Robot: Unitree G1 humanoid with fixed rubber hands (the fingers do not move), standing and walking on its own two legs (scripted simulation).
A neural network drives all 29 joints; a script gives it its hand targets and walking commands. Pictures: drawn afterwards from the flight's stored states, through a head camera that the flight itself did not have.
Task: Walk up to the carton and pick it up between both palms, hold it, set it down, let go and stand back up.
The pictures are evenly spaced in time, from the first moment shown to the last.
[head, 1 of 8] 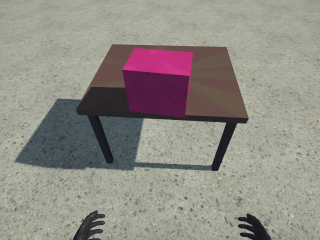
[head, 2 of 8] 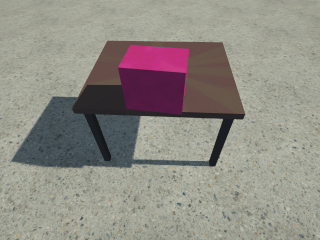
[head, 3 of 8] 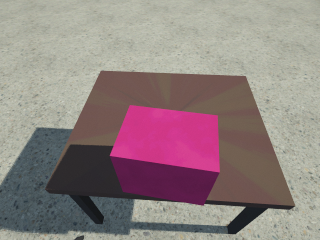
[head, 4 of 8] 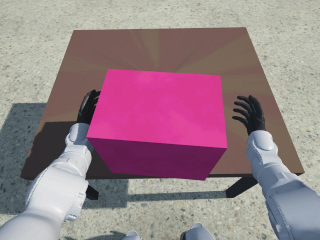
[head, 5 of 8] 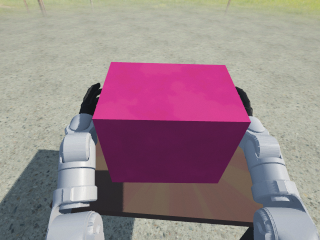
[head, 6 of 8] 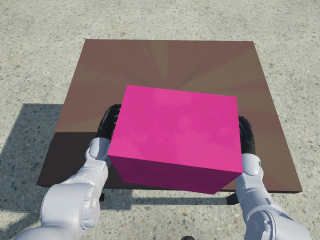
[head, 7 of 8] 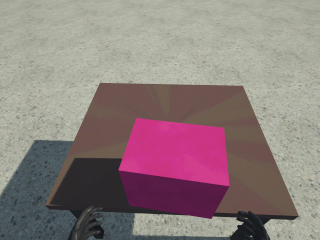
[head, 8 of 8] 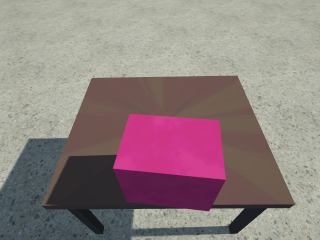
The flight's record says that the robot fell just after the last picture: no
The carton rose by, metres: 0.26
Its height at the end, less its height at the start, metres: +0.00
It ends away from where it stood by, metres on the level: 0.02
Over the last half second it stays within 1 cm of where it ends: yes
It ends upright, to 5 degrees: yes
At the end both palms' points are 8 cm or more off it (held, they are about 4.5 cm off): yes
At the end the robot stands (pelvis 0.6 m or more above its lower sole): yes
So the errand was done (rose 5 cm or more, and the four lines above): yes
